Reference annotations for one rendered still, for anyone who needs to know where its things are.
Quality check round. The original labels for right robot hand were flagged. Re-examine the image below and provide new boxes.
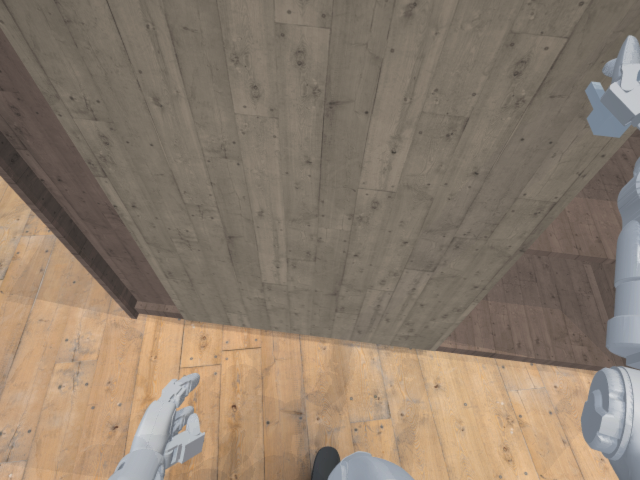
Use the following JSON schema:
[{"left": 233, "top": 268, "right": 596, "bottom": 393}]
[{"left": 600, "top": 35, "right": 640, "bottom": 130}]

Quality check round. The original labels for handle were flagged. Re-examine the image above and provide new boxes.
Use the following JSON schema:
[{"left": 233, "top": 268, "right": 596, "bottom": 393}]
[{"left": 585, "top": 70, "right": 640, "bottom": 138}]

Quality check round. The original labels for wardrobe door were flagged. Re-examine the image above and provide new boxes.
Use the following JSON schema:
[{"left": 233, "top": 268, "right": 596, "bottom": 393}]
[
  {"left": 0, "top": 28, "right": 176, "bottom": 306},
  {"left": 0, "top": 0, "right": 640, "bottom": 351}
]

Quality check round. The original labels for robot right foot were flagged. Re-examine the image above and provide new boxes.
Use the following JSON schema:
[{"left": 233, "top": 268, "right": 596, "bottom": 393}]
[{"left": 311, "top": 446, "right": 340, "bottom": 480}]

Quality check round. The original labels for right robot thigh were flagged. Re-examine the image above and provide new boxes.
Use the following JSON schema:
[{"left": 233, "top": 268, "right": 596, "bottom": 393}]
[{"left": 333, "top": 456, "right": 414, "bottom": 480}]

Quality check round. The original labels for robot right upper arm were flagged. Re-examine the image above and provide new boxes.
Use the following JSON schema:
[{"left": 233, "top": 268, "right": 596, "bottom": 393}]
[{"left": 581, "top": 366, "right": 640, "bottom": 480}]

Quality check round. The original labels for robot left forearm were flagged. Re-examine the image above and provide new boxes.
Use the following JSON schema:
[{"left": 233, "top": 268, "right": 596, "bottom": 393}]
[{"left": 108, "top": 449, "right": 166, "bottom": 480}]

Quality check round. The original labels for robot right forearm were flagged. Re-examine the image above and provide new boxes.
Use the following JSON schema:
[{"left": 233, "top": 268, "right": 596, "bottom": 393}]
[{"left": 606, "top": 157, "right": 640, "bottom": 369}]

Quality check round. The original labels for left robot hand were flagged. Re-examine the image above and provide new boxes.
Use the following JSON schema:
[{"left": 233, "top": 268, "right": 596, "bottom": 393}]
[{"left": 130, "top": 373, "right": 205, "bottom": 470}]

